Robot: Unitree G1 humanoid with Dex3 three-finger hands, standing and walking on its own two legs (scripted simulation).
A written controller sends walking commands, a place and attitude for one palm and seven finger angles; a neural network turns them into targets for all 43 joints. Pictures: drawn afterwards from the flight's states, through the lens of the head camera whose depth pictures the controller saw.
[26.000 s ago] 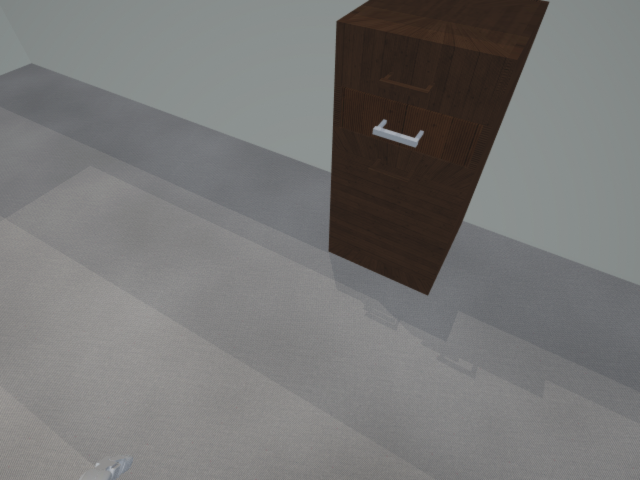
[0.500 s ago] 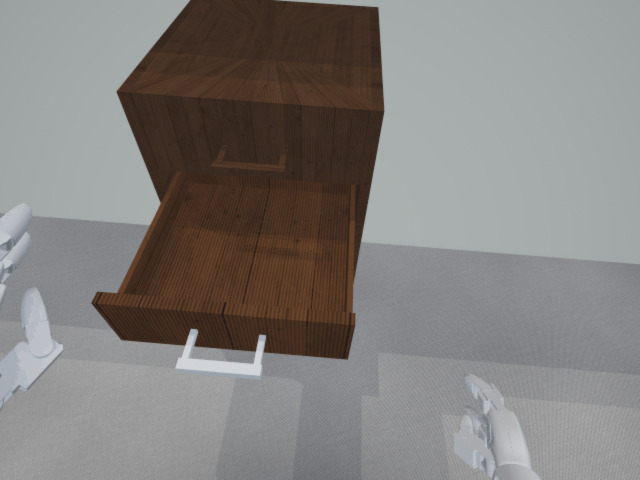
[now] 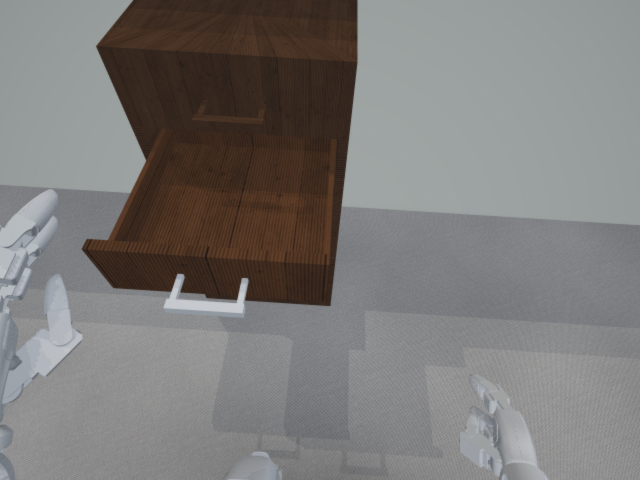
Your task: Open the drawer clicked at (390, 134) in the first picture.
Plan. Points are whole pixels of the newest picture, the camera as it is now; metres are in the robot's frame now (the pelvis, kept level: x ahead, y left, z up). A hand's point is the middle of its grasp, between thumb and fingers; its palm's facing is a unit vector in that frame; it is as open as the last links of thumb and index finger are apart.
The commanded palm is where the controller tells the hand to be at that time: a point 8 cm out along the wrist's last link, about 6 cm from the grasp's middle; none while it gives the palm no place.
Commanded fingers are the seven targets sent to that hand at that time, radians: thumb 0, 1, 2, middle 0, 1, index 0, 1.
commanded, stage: step back with the hand held close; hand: left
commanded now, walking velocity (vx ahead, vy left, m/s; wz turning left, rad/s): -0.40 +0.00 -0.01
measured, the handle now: (208, 296) +0.39 +0.20 -0.10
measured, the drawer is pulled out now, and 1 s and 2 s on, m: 0.30 0.30 0.30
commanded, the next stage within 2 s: stop stepping back and stand still in 0.14 s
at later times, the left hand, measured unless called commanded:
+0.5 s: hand out of the picture +0.08 +0.17 +0.18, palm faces +0.32 -0.81 -0.49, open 7.4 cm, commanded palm +0.02 +0.23 +0.18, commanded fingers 0.00 0.90 0.90 -0.20 -0.30 -0.20 -0.30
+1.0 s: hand out of the picture +0.04 +0.18 +0.18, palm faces +0.39 -0.79 -0.47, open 7.4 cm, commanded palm -0.01 +0.23 +0.18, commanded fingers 0.00 0.90 0.90 -0.20 -0.30 -0.20 -0.30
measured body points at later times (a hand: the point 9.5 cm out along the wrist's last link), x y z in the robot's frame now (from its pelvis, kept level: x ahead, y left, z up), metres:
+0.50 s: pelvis -0.12 -0.05 +0.00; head -0.10 -0.06 +0.45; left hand +0.06 +0.21 +0.21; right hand +0.05 -0.26 -0.09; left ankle -0.09 +0.11 -0.69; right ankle -0.09 -0.12 -0.73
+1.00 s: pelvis -0.14 -0.05 +0.01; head -0.14 -0.06 +0.46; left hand +0.02 +0.22 +0.20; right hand +0.02 -0.29 -0.08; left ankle -0.15 +0.06 -0.72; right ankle -0.09 -0.12 -0.73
